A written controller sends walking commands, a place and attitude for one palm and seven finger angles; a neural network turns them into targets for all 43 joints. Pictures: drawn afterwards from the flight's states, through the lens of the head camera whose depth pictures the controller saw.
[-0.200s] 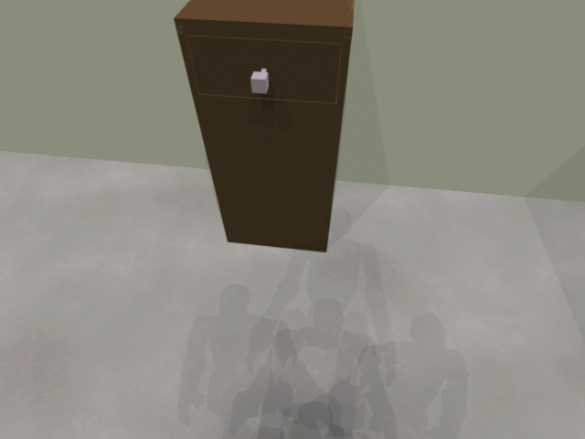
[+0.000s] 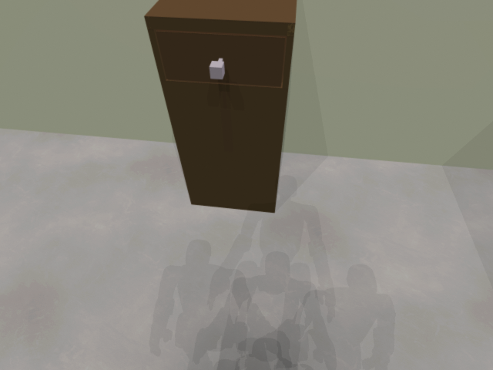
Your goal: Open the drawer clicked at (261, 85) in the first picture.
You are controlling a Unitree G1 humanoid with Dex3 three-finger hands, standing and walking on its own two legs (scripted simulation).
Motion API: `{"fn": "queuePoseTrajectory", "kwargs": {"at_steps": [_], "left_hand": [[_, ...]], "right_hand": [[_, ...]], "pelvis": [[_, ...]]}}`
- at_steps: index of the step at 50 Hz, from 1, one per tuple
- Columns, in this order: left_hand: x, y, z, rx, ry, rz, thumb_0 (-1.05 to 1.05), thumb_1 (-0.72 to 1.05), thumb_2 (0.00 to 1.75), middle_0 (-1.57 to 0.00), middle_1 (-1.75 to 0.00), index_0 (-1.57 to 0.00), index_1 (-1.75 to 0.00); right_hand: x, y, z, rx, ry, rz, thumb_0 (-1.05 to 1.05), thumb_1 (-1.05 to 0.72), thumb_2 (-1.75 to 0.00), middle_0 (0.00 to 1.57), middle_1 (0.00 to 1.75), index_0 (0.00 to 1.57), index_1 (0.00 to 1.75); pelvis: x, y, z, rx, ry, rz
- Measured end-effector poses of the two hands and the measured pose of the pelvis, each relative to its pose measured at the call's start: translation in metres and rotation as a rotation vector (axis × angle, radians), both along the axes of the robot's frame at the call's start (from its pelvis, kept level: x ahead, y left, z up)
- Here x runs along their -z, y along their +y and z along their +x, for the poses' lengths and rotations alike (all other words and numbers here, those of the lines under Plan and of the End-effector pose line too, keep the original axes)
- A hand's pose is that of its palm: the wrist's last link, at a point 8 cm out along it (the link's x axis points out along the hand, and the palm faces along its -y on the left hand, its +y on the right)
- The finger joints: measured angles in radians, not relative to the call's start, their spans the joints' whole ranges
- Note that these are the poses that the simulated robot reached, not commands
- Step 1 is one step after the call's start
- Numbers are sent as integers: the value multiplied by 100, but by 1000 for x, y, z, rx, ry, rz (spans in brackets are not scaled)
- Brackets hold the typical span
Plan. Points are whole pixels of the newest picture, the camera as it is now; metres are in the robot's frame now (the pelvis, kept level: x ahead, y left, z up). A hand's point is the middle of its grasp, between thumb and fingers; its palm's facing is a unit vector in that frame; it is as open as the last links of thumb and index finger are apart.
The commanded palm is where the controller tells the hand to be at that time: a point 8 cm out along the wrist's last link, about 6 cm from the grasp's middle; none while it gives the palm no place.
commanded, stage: stand and wait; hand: left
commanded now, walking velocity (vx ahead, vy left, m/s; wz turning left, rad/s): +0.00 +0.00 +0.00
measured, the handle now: (218, 66) +0.92 +0.14 +0.02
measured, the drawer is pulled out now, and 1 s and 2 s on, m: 0.00 0.00 0.00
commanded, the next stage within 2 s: look at it before walking up in 0.08 s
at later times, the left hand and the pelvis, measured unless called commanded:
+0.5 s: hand out of the picture +0.04 +0.20 -0.17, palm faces +0.02 -0.97 -0.25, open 7.4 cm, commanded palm none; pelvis +0.00 -0.01 +0.00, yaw +0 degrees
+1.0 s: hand out of the picture +0.04 +0.19 -0.18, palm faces +0.03 -0.98 -0.20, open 7.4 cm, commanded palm none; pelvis +0.03 +0.01 -0.01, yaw -1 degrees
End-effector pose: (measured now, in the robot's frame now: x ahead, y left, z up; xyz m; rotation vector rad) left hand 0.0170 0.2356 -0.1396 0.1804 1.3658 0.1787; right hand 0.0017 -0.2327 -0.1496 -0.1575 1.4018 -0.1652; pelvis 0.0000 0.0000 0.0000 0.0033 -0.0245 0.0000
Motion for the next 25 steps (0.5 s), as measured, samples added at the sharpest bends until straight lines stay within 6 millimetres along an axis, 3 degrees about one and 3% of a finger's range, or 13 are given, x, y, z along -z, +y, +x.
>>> {"fn": "queuePoseTrajectory", "kwargs": {"at_steps": [25], "left_hand": [[-4, 8, 16, 13, -27, 24, 1, 91, 90, -20, -30, -20, -30]], "right_hand": [[-5, -21, 9, -6, -11, -36, 1, -91, -89, 20, 30, 20, 30]], "pelvis": [[-1, -5, 3, 2, 1, -3]]}}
